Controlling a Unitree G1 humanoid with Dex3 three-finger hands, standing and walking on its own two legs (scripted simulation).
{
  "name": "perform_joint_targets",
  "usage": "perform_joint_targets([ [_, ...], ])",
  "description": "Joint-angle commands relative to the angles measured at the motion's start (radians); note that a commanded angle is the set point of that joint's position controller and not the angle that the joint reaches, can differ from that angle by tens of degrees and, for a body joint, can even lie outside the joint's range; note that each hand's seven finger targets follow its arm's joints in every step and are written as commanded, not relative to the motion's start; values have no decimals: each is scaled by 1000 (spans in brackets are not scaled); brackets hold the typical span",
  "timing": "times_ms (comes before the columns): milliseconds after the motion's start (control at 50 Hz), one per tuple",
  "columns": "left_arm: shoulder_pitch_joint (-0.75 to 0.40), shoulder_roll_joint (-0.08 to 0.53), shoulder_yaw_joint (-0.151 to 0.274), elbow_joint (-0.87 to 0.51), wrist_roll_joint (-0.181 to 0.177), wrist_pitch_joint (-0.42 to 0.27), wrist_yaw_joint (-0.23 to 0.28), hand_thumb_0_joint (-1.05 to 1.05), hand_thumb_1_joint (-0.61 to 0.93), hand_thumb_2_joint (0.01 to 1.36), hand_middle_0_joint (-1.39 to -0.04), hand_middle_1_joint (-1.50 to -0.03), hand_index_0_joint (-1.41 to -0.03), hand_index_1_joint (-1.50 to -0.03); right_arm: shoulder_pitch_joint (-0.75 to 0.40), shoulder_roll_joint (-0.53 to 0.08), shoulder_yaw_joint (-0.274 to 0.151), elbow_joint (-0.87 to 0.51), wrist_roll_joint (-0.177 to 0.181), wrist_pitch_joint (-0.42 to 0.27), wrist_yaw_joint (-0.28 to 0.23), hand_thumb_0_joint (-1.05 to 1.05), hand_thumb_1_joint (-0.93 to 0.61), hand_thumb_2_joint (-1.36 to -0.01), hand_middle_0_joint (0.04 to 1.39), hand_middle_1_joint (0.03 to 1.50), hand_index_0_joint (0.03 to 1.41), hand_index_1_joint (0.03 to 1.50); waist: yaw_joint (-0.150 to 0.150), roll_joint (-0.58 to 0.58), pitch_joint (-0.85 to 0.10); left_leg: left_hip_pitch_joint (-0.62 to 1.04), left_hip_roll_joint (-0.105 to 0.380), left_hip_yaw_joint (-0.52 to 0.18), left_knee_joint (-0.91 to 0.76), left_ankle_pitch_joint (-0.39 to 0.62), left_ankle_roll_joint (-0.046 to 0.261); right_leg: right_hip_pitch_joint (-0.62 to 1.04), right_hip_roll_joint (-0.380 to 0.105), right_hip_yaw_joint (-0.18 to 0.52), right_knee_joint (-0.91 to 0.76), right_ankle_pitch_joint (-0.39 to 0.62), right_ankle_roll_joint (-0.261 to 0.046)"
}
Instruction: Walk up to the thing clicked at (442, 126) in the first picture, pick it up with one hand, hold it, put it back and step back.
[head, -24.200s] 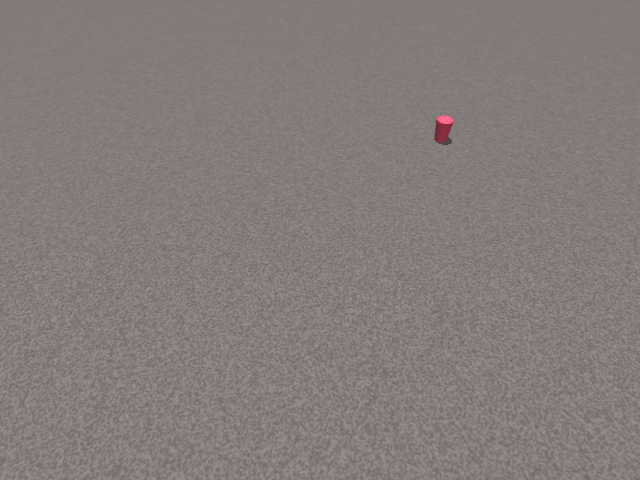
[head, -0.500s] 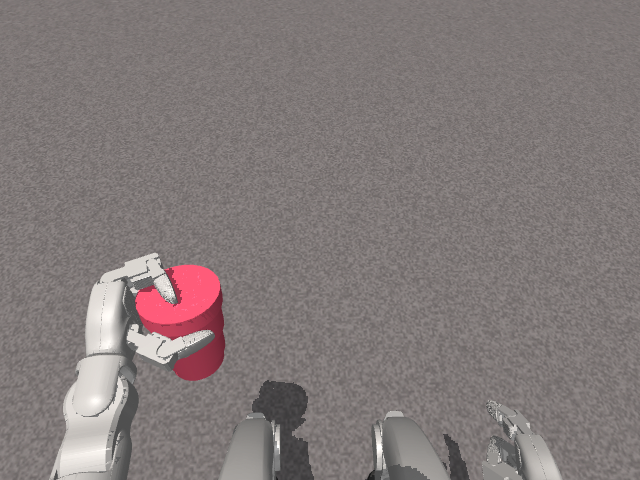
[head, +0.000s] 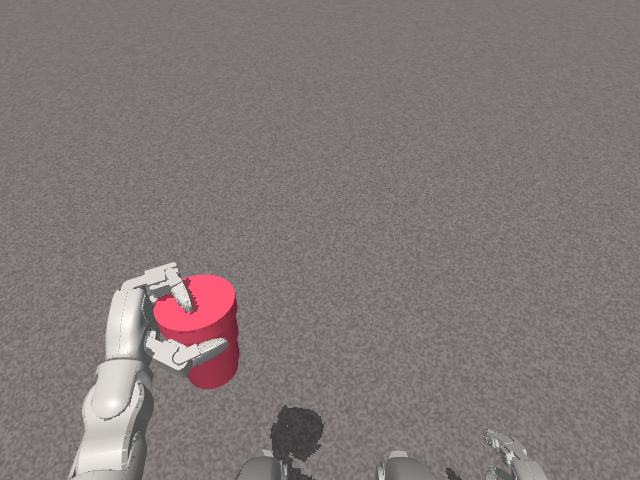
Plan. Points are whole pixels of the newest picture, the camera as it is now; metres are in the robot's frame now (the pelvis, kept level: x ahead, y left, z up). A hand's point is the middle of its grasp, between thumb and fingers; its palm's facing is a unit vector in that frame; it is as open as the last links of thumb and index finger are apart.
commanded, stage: lift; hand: left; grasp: from the side
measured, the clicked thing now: (204, 336) +0.31 +0.16 -0.01
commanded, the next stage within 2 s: hold in 0.42 s
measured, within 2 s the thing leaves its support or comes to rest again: neither
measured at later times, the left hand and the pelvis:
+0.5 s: hand (192, 294) +0.33 +0.16 +0.06, palm faces +0.05 -1.00 -0.04, open 7.8 cm; pelvis +0.02 -0.01 +0.03, yaw +0 degrees
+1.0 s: hand (188, 287) +0.33 +0.16 +0.08, palm faces +0.06 -1.00 -0.04, open 7.8 cm; pelvis +0.02 -0.01 +0.04, yaw +0 degrees
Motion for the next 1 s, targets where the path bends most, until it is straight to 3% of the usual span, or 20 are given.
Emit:
perform_joint_targets([
  [0, -310, 142, 75, -282, -43, -106, -5, 0, 73, 1257, -1254, -1447, -1288, -1434, -1, -141, -55, -112, -1, -35, -16, 0, -901, -894, 201, 300, 200, 300, 0, 44, -317, 265, -36, -1, -208, 252, 19, 178, 42, -8, -180, 278, -37],
  [20, -291, 121, 64, -231, -40, -103, -9, 0, 79, 1251, -1245, -1437, -1278, -1424, -4, -139, -53, -116, -3, -33, -16, 0, -900, -894, 201, 300, 200, 300, -7, 28, -305, 271, -35, -2, -215, 253, 19, 184, 44, -8, -189, 279, -36],
  [60, -344, 173, 100, -312, -42, -121, -12, 0, 85, 1242, -1243, -1431, -1276, -1417, -2, -138, -56, -117, -2, -31, -18, 0, -898, -894, 201, 300, 200, 300, 2, 40, -316, 277, -39, 7, -228, 241, 21, 224, 39, -2, -209, 276, -31],
  [120, -291, 103, 66, -217, -51, -112, -21, 0, 79, 1239, -1227, -1422, -1260, -1409, -11, -134, -51, -116, -4, -28, -16, 0, -901, -895, 201, 300, 200, 300, -4, 10, -287, 279, -38, 9, -243, 253, 21, 239, 41, -2, -225, 291, -30],
  [180, -347, 159, 95, -261, -41, -129, -17, 0, 69, 1235, -1219, -1414, -1249, -1403, -9, -143, -58, -115, -3, -22, -18, 0, -901, -896, 201, 300, 200, 300, 8, 36, -298, 315, -38, 14, -256, 290, 20, 262, 38, 1, -233, 324, -32],
  [280, -306, 108, 73, -198, -48, -132, -29, 0, 62, 1234, -1204, -1408, -1234, -1397, -12, -138, -54, -118, -10, -11, -19, 0, -897, -895, 201, 300, 200, 300, -3, 16, -297, 338, -41, 22, -263, 318, 22, 298, 39, 6, -254, 361, -29],
  [320, -379, 157, 98, -289, -46, -145, -27, 0, 85, 1226, -1213, -1401, -1242, -1391, -11, -138, -55, -120, -9, -9, -21, 0, -898, -895, 200, 300, 200, 300, 4, 29, -306, 348, -42, 24, -271, 320, 22, 320, 36, 8, -263, 370, -26],
  [360, -276, 101, 67, -176, -42, -132, -32, 0, 89, 1238, -1219, -1413, -1249, -1402, -13, -136, -54, -122, -10, -4, -21, 0, -898, -895, 200, 300, 200, 300, -4, -7, -271, 339, -42, 23, -279, 312, 23, 320, 37, 6, -272, 363, -25],
  [380, -355, 138, 94, -260, -47, -145, -28, 0, 101, 1235, -1214, -1407, -1244, -1396, -7, -138, -56, -114, -11, -4, -19, 0, -895, -895, 200, 300, 200, 300, 7, 30, -305, 357, -41, 26, -282, 329, 20, 337, 36, 9, -268, 378, -27],
  [440, -332, 134, 88, -236, -46, -141, -28, 0, 93, 1232, -1214, -1407, -1244, -1395, -4, -138, -54, -111, -12, 4, -25, 0, -893, -894, 200, 300, 200, 300, -3, 15, -297, 369, -43, 30, -283, 354, 22, 355, 37, 10, -279, 410, -24],
  [540, -307, 98, 60, -176, -42, -135, -33, 0, 55, 1191, -1259, -1426, -1290, -1413, -6, -139, -57, -113, -11, 13, -20, 0, -913, -897, 200, 300, 200, 300, -6, 11, -263, 390, -38, 22, -306, 367, 18, 347, 41, 0, -285, 400, -29],
  [560, -338, 123, 83, -185, -40, -139, -35, 0, 59, 1192, -1263, -1434, -1295, -1419, -15, -145, -62, -119, -10, 13, -18, 0, -910, -896, 200, 300, 200, 300, -1, 23, -243, 388, -38, 21, -314, 356, 16, 339, 42, 0, -288, 386, -30],
  [600, -356, 139, 80, -221, -36, -143, -36, 0, 37, 1186, -1265, -1430, -1297, -1417, -12, -142, -60, -120, -9, 18, -22, 0, -912, -896, 200, 300, 200, 300, 1, 17, -266, 405, -41, 28, -317, 359, 19, 368, 39, 5, -301, 401, -26],
  [700, -338, 124, 86, -206, -47, -139, -31, 0, 26, 1177, -1264, -1429, -1295, -1416, -18, -137, -57, -123, -7, 21, -22, 0, -916, -898, 200, 300, 200, 300, 6, 6, -245, 408, -43, 32, -329, 362, 21, 384, 38, 5, -320, 411, -22],
  [740, -314, 95, 63, -175, -42, -134, -29, 0, 29, 1188, -1269, -1436, -1300, -1424, -20, -134, -56, -120, -9, 20, -21, 0, -916, -899, 200, 300, 200, 300, -2, -12, -238, 413, -42, 32, -336, 352, 22, 389, 37, 6, -327, 405, -20],
  [760, -357, 122, 81, -220, -43, -143, -27, 0, 24, 1187, -1258, -1428, -1288, -1416, -18, -140, -61, -119, -8, 19, -20, 0, -912, -898, 200, 300, 200, 300, 0, 9, -250, 425, -40, 31, -342, 357, 19, 387, 39, 4, -323, 403, -24],
  [800, -324, 107, 68, -180, -40, -138, -31, 0, 12, 1183, -1258, -1429, -1288, -1417, -12, -140, -60, -117, -10, 22, -19, 0, -916, -899, 200, 300, 200, 300, 1, 12, -257, 437, -38, 26, -344, 389, 19, 392, 42, -1, -320, 415, -28],
  [820, -364, 133, 81, -252, -38, -145, -25, 0, 45, 1179, -1256, -1425, -1286, -1411, -15, -141, -61, -119, -8, 23, -19, 0, -915, -898, 200, 300, 200, 300, 9, 28, -259, 447, -38, 25, -352, 392, 16, 400, 41, -2, -317, 418, -29],
  [960, -324, 97, 55, -204, -36, -134, -18, 0, 8, 1179, -1264, -1437, -1296, -1423, -27, -136, -58, -120, -9, 22, -20, 0, -916, -899, 200, 300, 200, 300, -1, 6, -224, 451, -40, 30, -368, 363, 18, 411, 38, 0, -347, 401, -23],
  [980, -339, 118, 77, -221, -36, -137, -13, 0, 5, 1190, -1263, -1442, -1294, -1430, -21, -140, -62, -113, -9, 19, -20, 0, -914, -899, 200, 300, 200, 300, 7, 17, -242, 462, -40, 31, -370, 380, 19, 418, 37, 2, -347, 416, -24],
])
